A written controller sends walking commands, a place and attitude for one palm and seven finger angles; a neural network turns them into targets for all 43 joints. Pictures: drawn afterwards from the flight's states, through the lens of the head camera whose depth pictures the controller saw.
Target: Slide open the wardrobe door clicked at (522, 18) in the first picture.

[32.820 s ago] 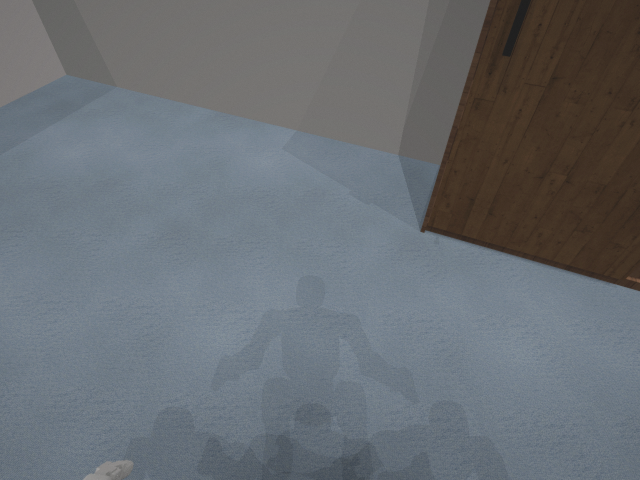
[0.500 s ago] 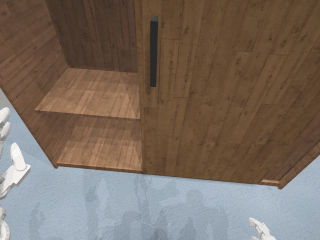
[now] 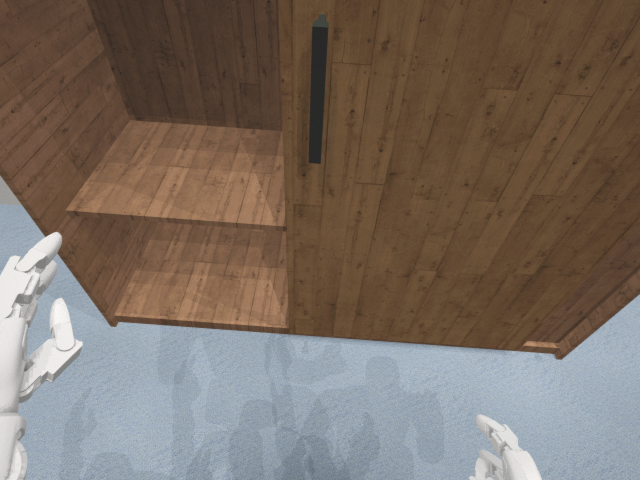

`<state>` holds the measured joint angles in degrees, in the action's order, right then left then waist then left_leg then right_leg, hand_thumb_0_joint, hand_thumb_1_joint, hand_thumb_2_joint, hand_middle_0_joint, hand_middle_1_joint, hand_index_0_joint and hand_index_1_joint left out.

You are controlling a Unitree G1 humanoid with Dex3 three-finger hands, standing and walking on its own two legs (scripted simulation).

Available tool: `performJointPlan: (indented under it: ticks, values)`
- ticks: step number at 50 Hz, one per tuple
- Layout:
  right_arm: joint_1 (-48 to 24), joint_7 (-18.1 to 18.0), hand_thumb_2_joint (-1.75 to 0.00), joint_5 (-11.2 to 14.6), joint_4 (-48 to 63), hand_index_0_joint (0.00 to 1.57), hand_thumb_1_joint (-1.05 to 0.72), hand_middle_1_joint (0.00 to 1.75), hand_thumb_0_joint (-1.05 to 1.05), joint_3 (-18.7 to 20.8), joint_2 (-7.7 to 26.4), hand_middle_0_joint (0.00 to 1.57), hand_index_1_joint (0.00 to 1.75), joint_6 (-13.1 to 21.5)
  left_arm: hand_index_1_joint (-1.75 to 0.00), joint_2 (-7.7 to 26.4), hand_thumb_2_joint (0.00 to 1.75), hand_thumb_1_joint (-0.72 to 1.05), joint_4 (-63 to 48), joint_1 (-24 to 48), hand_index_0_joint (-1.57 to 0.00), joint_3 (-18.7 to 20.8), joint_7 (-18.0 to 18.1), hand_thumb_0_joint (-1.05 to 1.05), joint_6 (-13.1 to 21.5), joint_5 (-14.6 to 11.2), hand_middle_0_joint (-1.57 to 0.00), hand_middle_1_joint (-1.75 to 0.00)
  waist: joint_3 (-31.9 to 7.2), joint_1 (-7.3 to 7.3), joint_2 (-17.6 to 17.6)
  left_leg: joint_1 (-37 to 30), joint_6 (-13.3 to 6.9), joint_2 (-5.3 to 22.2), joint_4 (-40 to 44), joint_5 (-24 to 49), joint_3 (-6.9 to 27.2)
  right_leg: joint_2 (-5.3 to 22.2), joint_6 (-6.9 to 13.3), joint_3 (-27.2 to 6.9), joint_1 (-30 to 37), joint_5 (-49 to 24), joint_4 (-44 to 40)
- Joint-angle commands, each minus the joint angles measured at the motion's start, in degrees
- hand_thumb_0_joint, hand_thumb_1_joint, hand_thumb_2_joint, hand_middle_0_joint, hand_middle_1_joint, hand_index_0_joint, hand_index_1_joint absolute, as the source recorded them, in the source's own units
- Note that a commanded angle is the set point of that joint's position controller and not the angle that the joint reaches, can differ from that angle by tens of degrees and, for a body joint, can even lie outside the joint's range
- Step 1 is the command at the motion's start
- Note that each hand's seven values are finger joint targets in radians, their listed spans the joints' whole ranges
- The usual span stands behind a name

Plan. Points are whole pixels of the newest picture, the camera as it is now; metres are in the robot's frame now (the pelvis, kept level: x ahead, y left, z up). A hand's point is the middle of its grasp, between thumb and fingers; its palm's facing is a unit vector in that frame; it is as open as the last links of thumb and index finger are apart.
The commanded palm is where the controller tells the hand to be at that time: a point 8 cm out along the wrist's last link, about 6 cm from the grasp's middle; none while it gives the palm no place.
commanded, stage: let the arm hang, fingers relaxed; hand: left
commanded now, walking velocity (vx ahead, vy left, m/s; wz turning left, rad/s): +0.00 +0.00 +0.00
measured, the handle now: (318, 95) +0.65 +0.06 +0.16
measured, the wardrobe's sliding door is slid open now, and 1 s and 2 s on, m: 0.60 0.60 0.60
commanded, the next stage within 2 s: look to check the result in 1.06 s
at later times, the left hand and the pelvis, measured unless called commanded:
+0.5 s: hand out of the picture -0.07 +0.18 -0.17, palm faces +0.03 -0.98 -0.22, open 7.2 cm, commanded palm none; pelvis -0.04 -0.01 +0.00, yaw +2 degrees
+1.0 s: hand out of the picture +0.00 +0.17 -0.17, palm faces +0.01 -0.98 -0.19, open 7.3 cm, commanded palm none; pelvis -0.02 -0.01 +0.00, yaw +1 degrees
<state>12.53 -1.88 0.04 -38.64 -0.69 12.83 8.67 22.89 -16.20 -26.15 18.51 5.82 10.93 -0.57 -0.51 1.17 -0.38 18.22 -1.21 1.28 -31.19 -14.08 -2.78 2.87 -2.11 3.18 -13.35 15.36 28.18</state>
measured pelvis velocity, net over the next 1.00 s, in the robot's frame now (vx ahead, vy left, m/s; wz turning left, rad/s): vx -0.02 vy -0.01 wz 0.01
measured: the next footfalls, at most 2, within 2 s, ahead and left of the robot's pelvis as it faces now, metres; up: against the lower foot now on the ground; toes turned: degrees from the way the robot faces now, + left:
none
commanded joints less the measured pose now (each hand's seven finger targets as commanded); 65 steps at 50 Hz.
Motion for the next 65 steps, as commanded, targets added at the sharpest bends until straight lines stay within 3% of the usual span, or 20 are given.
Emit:
performJointPlan:
  ticks: [1, 2, 4, 6, 8, 9, 11, 13, 15, 17, 18, 21, 26, 28, 30, 33, 38, 48, 53, 65]
  values:
    - [-4.51, 2.01, -0.9, -0.21, -0.3, 0.2, -0.9, 0.3, 0.0, 4.85, 13.8, 0.2, 0.3, -3.2, -0.3, -0.77, 0.9, 0.9, 27.39, 4.02, -0.2, -12.08, -5.85, 0.0, -10.99, 1.92, -0.2, -0.3, -4.3, -1.73, 8.4, 2.92, -2.23, 8.46, 5.33, 12.16, 8.14, 1.43, 2.83, -0.67, -2.25, 2.43, 5.57]
    - [-4.76, 2.06, -0.9, -0.6, -0.22, 0.2, -0.9, 0.3, 0.0, 4.18, 13.24, 0.2, 0.3, -4.22, -0.3, -0.58, 0.9, 0.9, 30.41, 5.0, -0.2, -12.37, -5.98, 0.0, -11.04, 2.08, -0.2, -0.3, -3.32, -1.52, 6.89, 5.51, -3.24, 8.72, 7.3, 8.02, 10.24, 0.96, 2.8, -0.74, -1.15, 4.25, 6.57]
    - [-4.68, 2.08, -0.9, -1.4, -1.04, 0.2, -0.9, 0.3, 0.0, 3.36, 11.81, 0.2, 0.3, -5.62, -0.3, -0.12, 0.9, 0.9, 37.22, 6.56, -0.2, -13.3, -5.94, 0.0, -11.15, 2.36, -0.2, -0.3, -2.36, -1.01, -2.25, 6.87, -2.96, 7.72, 8.34, 3.43, 11.28, 1.03, 3.24, -1.74, 1.23, 3.36, 4.28]
    - [-3.84, 2.11, -0.9, -1.57, -3.12, 0.2, -0.9, 0.3, 0.0, 2.89, 10.63, 0.2, 0.3, -6.59, -0.3, 0.36, 0.9, 0.9, 44.2, 8.34, -0.2, -14.05, -5.83, 0.0, -11.04, 2.5, -0.2, -0.3, -3.41, -1.2, -9.65, 4.94, -1.73, 4.61, 4.99, 1.96, 8.88, 3.99, 3.93, -4.49, 0.71, 2.09, -0.42]
    - [-2.41, 2.13, -0.9, -1.64, -5.24, 0.2, -0.9, 0.3, 0.0, 2.51, 8.64, 0.2, 0.3, -7.83, -0.3, 0.79, 0.9, 0.9, 50.09, 11.6, -0.2, -15.03, -5.68, 0.0, -11.45, 2.28, -0.2, -0.3, -1.74, -2.57, -13.02, 0.09, -0.5, 1.08, 0.58, 0.37, 5.09, 7.47, 5.49, -7.02, -5.6, 5.18, -5.46]
    - [-1.62, 2.08, -0.9, -1.8, -6.14, 0.2, -0.9, 0.3, 0.0, 2.42, 8.32, 0.2, 0.3, -8.49, -0.3, 1.11, 0.9, 0.9, 52.32, 13.1, -0.2, -15.44, -5.48, 0.0, -11.73, 2.12, -0.2, -0.3, -0.25, -3.19, -11.21, -2.24, -0.16, 0.48, -0.66, -0.48, 3.93, 7.93, 5.98, -6.76, -8.72, 8.38, -7.01]
    - [-0.51, 1.99, -0.9, -1.97, -8.43, 0.2, -0.9, 0.3, 0.0, 2.22, 6.89, 0.2, 0.3, -9.12, -0.3, 0.07, 0.9, 0.9, 56.51, 14.44, -0.2, -16.04, -5.34, 0.0, -11.98, 1.93, -0.2, -0.3, 0.93, -3.75, -1.84, -3.66, -0.09, 0.9, 0.68, -1.41, 4.18, 7.06, 5.81, -6.53, -11.18, 11.67, -6.93]
    - [-0.58, 1.75, -0.9, -2.03, -10.29, 0.2, -0.9, 0.3, 0.0, 2.1, 6.83, 0.2, 0.3, -9.14, -0.3, -1.03, 0.9, 0.9, 60.84, 12.26, -0.2, -16.3, -5.25, 0.0, -11.97, 1.72, -0.2, -0.3, 2.17, -2.68, 7.14, 0.55, -0.55, 2.58, 6.44, -4.49, 7.03, 4.04, 4.28, -4.75, -7.62, 10.93, -4.7]
    - [-0.45, 1.28, -0.9, -2.04, -11.58, 0.2, -0.9, 0.3, 0.0, 2.45, 6.74, 0.2, 0.3, -9.12, -0.3, -2.66, 0.9, 0.9, 64.85, 9.08, -0.2, -15.59, -5.06, 0.0, -11.85, 1.7, -0.2, -0.3, 0.9, -1.28, 12.18, 4.18, -1.01, 3.67, 9.66, -6.97, 8.73, 2.37, 3.85, -3.34, -1.16, 7.12, -3.5]
    - [0.05, 0.99, -0.9, -1.89, -13.2, 0.2, -0.9, 0.3, 0.0, 2.64, 6.59, 0.2, 0.3, -9.27, -0.3, -2.94, 0.9, 0.9, 68.25, 7.27, -0.2, -15.85, -5.08, 0.0, -11.75, 1.53, -0.2, -0.3, -0.23, -0.77, 13.75, 4.61, -1.0, 3.65, 11.08, -9.42, 9.14, 1.76, 4.03, -2.89, 1.39, 5.42, -3.14]
    - [1.04, 0.84, -0.9, -1.82, -13.92, 0.2, -0.9, 0.3, 0.0, 2.79, 6.28, 0.2, 0.3, -9.29, -0.3, -3.28, 0.9, 0.9, 69.5, 6.98, -0.2, -15.8, -5.08, 0.0, -11.66, 1.49, -0.2, -0.3, -0.87, -0.87, 12.95, 4.3, -0.99, 3.81, 11.62, -10.11, 9.42, 1.65, 4.14, -2.72, 2.07, 5.29, -3.34]
    - [3.44, 0.57, -0.9, -1.49, -15.84, 0.2, -0.9, 0.3, 0.0, 3.13, 5.45, 0.2, 0.3, -9.45, -0.3, -4.29, 0.9, 0.9, 72.36, 7.16, -0.2, -16.19, -5.0, 0.0, -11.32, 1.55, -0.2, -0.3, -0.37, -1.41, 4.27, 1.72, -0.73, 3.49, 9.64, -7.23, 8.16, 2.68, 4.34, -3.28, 0.4, 5.5, -6.12]
    - [6.34, 0.57, -0.9, -1.42, -18.77, 0.2, -0.9, 0.3, 0.0, 3.18, 3.28, 0.2, 0.3, -9.78, -0.3, -4.98, 0.9, 0.9, 75.16, 8.26, -0.2, -16.37, -4.73, 0.0, -11.25, 1.6, -0.2, -0.3, 2.74, -2.28, -2.58, -1.45, -0.43, 2.75, 7.46, -5.04, 6.2, 4.2, 4.66, -4.13, -4.94, 10.28, -9.65]
    - [7.07, 0.58, -0.9, -1.47, -19.66, 0.2, -0.9, 0.3, 0.0, 3.14, 2.77, 0.2, 0.3, -9.83, -0.3, -5.23, 0.9, 0.9, 75.92, 8.61, -0.2, -16.36, -4.6, 0.0, -11.32, 1.61, -0.2, -0.3, 3.8, -2.65, -2.99, -2.23, -0.45, 2.91, 7.77, -4.51, 6.17, 4.17, 4.56, -3.98, -6.49, 11.48, -9.74]
    - [6.79, 0.62, -0.9, -1.51, -20.34, 0.2, -0.9, 0.3, 0.0, 3.05, 2.48, 0.2, 0.3, -9.71, -0.3, -5.35, 0.9, 0.9, 76.7, 8.2, -0.2, -16.39, -4.52, 0.0, -11.37, 1.63, -0.2, -0.3, 4.69, -2.31, -0.51, -1.5, -0.62, 3.39, 9.49, -5.28, 6.8, 3.55, 4.22, -3.51, -6.28, 10.96, -8.99]
    - [5.91, 0.58, -0.9, -1.58, -20.95, 0.2, -0.9, 0.3, 0.0, 2.98, 2.38, 0.2, 0.3, -9.7, -0.3, -5.79, 0.9, 0.9, 77.48, 7.66, -0.2, -16.43, -4.44, 0.0, -11.44, 1.7, -0.2, -0.3, 6.39, -1.75, -0.53, 0.96, -0.66, 3.49, 11.22, -7.25, 7.33, 2.89, 3.83, -3.42, -4.97, 10.38, -8.68]
    - [5.48, 0.64, -0.9, -1.71, -21.84, 0.2, -0.9, 0.3, 0.0, 2.98, 1.89, 0.2, 0.3, -9.55, -0.3, -6.29, 0.9, 0.9, 77.8, 8.38, -0.2, -16.27, -4.41, 0.0, -11.38, 1.74, -0.2, -0.3, 6.47, -1.78, 0.35, 0.79, -0.47, 3.34, 12.27, -7.44, 7.23, 2.8, 3.56, -3.32, -4.91, 10.51, -8.43]
    - [3.13, 0.31, -0.9, -1.46, -22.41, 0.2, -0.9, 0.3, 0.0, 2.73, 2.04, 0.2, 0.3, -8.49, -0.3, -7.24, 0.9, 0.9, 78.47, 9.14, -0.2, -16.24, -4.37, 0.0, -10.66, 1.53, -0.2, -0.3, 1.84, -1.17, 3.95, -2.06, -0.45, 4.16, 12.61, 1.53, 7.24, 2.83, 3.23, -2.73, 1.34, -0.89, -7.05]
    - [3.07, 0.22, -0.9, -1.27, -23.11, 0.2, -0.9, 0.3, 0.0, 2.64, 1.96, 0.2, 0.3, -8.57, -0.3, -7.16, 0.9, 0.9, 79.02, 9.83, -0.2, -16.53, -4.28, 0.0, -10.42, 1.43, -0.2, -0.3, 1.67, -1.62, 0.45, -4.81, -0.06, 4.11, 11.13, 5.6, 5.88, 3.54, 3.14, -2.92, 1.08, -2.32, -8.42]
    - [1.25, 0.16, -0.9, -1.14, -24.37, 0.2, -0.9, 0.3, 0.0, 2.25, 2.14, 0.2, 0.3, -8.74, -0.3, -6.89, 0.9, 0.9, 80.2, 10.04, -0.2, -16.9, -4.16, 0.0, -10.29, 1.28, -0.2, -0.3, 2.46, -1.7, 0.56, -7.47, 0.29, 4.27, 10.66, 8.5, 4.93, 3.81, 3.15, -3.39, 1.28, -3.58, -10.02]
